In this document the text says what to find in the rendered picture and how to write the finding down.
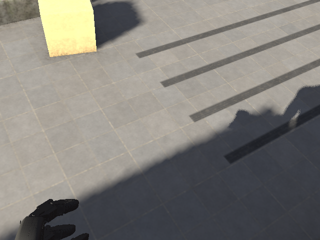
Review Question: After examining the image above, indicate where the left robot hand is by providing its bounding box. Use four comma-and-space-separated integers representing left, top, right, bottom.
15, 199, 89, 240

